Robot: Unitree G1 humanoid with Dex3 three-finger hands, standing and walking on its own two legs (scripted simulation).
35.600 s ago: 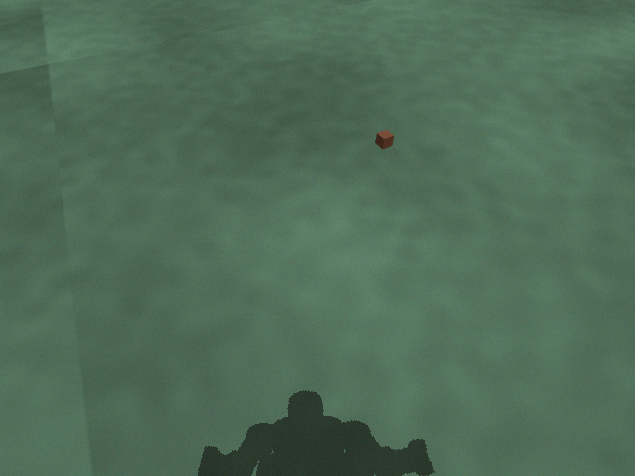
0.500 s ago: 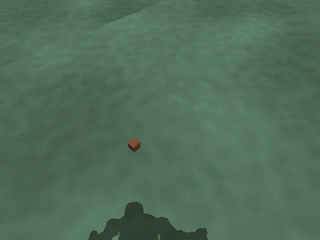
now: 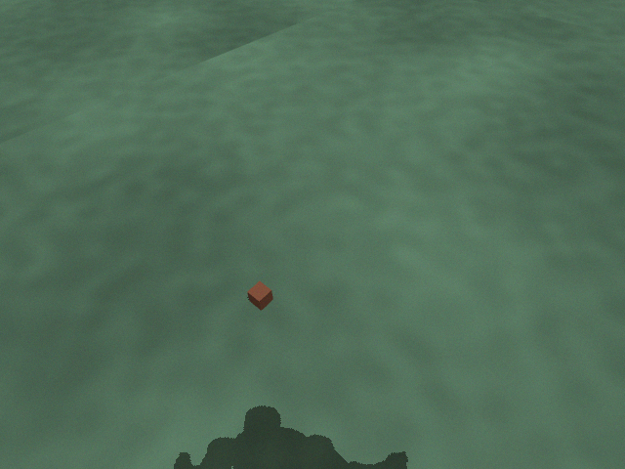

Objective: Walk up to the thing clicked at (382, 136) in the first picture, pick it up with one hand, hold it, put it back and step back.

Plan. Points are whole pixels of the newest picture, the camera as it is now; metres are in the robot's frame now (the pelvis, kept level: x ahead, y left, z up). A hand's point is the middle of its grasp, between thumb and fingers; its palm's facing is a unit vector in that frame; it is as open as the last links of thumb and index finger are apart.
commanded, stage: walk up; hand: left
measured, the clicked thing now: (260, 295) +0.83 +0.21 -0.75
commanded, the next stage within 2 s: none
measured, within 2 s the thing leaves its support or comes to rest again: neither
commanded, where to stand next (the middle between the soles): +0.44 -0.02 m, yaw +0 degrees
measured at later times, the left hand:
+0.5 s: hand (108, 446) +0.19 +0.32 -0.15, palm faces -0.07 -0.94 -0.34, open 7.4 cm
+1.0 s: hand (169, 327) +0.38 +0.27 -0.14, palm faces -0.03 -0.93 -0.37, open 7.4 cm
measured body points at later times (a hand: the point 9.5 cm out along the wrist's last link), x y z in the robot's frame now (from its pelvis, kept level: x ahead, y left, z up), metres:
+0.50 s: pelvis +0.14 +0.05 -0.01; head +0.14 +0.06 +0.44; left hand +0.19 +0.37 -0.13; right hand +0.16 -0.27 -0.12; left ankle +0.11 +0.16 -0.75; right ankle +0.24 -0.10 -0.71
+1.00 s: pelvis +0.32 +0.01 -0.01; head +0.34 +0.00 +0.44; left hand +0.38 +0.32 -0.12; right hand +0.37 -0.32 -0.13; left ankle +0.42 +0.16 -0.72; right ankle +0.30 -0.10 -0.75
